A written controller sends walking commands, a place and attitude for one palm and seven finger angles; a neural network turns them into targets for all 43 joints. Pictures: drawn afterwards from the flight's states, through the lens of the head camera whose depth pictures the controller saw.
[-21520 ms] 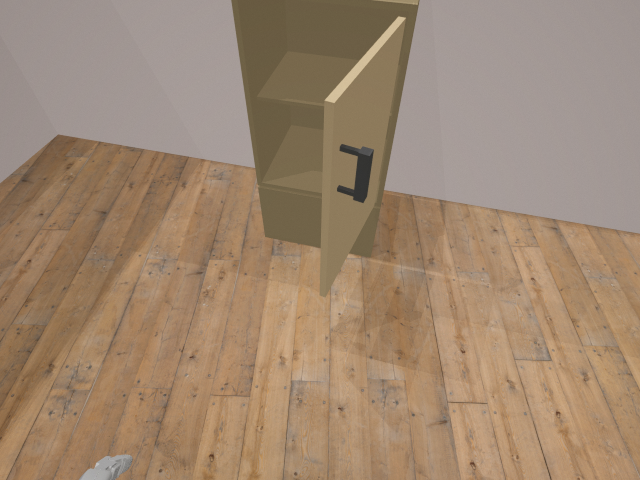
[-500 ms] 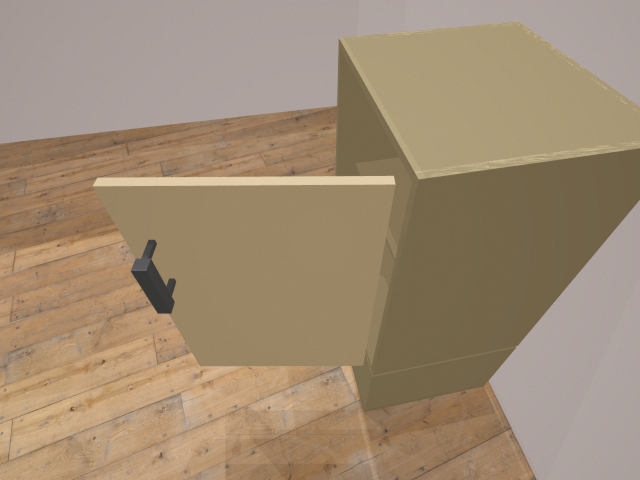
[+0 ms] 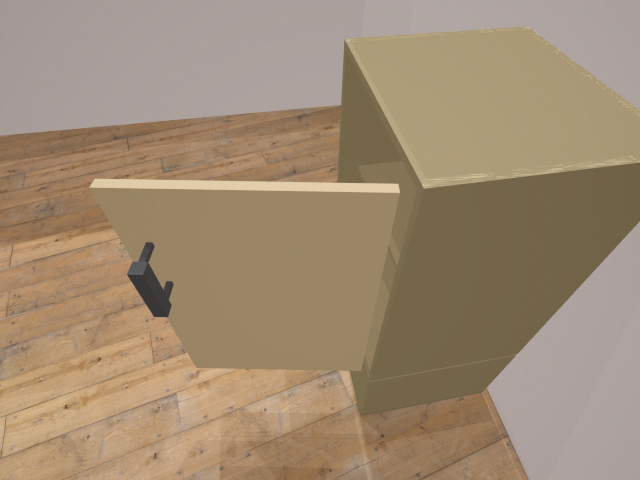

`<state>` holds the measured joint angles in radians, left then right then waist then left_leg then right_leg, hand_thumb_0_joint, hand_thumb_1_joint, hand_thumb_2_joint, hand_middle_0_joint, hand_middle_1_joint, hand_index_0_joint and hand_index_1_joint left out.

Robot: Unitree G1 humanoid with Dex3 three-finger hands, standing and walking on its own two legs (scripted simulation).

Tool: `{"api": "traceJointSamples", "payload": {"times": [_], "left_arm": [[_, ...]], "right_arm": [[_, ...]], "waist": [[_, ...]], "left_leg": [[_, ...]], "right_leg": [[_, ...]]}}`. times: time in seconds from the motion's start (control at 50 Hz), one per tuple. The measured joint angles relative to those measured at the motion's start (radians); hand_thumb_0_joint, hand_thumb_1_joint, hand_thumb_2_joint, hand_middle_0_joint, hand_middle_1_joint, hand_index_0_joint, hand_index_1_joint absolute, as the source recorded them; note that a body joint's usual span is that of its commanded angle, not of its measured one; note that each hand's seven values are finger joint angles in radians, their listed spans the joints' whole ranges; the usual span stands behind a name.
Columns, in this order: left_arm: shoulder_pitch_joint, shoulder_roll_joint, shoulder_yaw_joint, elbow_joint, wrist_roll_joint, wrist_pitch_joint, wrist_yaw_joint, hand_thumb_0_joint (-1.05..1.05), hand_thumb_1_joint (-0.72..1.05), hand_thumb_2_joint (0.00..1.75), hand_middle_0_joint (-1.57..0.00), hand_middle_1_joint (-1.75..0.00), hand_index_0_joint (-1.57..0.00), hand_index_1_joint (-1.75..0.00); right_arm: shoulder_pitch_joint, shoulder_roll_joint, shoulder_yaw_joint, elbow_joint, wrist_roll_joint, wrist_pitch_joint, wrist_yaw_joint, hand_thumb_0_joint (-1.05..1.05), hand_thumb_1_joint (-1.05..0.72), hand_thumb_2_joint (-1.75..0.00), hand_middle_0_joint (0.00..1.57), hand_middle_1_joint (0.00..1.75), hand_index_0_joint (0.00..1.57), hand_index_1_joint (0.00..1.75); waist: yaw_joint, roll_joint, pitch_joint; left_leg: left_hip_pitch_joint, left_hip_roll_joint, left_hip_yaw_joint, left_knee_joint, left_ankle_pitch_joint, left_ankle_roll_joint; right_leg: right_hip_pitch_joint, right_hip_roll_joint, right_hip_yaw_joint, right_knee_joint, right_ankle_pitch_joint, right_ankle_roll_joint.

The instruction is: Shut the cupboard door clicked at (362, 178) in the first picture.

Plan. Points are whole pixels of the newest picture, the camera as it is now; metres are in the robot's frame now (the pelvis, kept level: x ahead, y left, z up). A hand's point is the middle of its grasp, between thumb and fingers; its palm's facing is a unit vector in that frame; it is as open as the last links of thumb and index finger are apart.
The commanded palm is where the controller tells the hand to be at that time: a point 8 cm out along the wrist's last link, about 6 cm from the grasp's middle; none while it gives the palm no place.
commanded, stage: look again from close up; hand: left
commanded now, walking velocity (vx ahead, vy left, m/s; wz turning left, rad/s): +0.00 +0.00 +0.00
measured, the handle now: (155, 280) +0.40 +0.29 -0.04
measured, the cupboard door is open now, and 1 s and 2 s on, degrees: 79 79 79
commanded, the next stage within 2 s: shuffle to correct the standing spot in 0.32 s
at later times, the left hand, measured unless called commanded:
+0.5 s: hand out of the picture +0.00 +0.17 -0.18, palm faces +0.02 -0.98 -0.20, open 7.3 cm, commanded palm none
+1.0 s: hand out of the picture -0.01 +0.28 -0.19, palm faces +0.06 -0.97 -0.23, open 7.4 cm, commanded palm none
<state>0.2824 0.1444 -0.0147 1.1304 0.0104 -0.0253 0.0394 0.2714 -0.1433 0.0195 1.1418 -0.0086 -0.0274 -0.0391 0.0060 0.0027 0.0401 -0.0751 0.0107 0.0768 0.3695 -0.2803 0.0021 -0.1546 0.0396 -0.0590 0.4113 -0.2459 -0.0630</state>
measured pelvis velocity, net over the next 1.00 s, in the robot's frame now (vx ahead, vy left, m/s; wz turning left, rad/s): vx -0.05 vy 0.08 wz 0.01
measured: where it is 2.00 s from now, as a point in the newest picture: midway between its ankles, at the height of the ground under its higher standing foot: outside the picture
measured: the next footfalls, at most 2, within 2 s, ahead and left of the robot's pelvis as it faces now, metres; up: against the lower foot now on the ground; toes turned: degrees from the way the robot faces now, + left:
right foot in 1.48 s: -0.03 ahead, -0.07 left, +0.00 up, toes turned -1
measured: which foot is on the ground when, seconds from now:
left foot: down 0.00-1.00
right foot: down 0.00-0.90, up 0.92-1.00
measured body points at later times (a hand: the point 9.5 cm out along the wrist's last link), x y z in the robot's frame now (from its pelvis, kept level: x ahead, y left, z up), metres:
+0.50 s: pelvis +0.00 +0.00 +0.00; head +0.02 +0.00 +0.45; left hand +0.00 +0.23 -0.16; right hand -0.02 -0.20 -0.16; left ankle -0.05 +0.11 -0.74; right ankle -0.01 -0.08 -0.74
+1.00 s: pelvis -0.05 +0.08 -0.01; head -0.02 +0.10 +0.44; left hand -0.02 +0.33 -0.17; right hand -0.02 -0.16 -0.15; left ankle -0.04 +0.16 -0.74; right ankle -0.05 -0.06 -0.71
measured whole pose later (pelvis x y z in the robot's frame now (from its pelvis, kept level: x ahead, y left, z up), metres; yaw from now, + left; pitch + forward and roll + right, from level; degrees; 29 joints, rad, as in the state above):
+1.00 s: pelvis -0.05 +0.08 -0.01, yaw +1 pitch +0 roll +1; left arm 0.21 0.21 0.06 1.03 0.03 0.06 0.04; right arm 0.27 -0.17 -0.04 1.02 -0.03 0.01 -0.02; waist 0.01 -0.05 0.06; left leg -0.23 -0.03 0.12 0.49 -0.26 0.07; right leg -0.39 -0.05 0.01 0.86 -0.44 -0.02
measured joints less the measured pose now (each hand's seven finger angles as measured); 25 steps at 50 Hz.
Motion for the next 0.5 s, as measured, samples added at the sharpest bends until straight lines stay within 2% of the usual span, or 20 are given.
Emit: {"api": "traceJointSamples", "payload": {"times": [0.5], "left_arm": [[-0.005, 0.003, 0.007, -0.008, 0.001, 0.001, 0.003, 0.01, 0.92, 0.89, -0.20, -0.30, -0.20, -0.30]], "right_arm": [[0.025, 0.022, -0.002, 0.009, 0.001, 0.002, 0.000, 0.01, -0.91, -0.90, 0.20, 0.30, 0.19, 0.30]], "waist": [[-0.002, -0.004, 0.008]], "left_leg": [[0.000, -0.003, 0.007, -0.002, 0.000, 0.005]], "right_leg": [[-0.003, -0.003, 0.007, 0.000, 0.002, 0.005]]}}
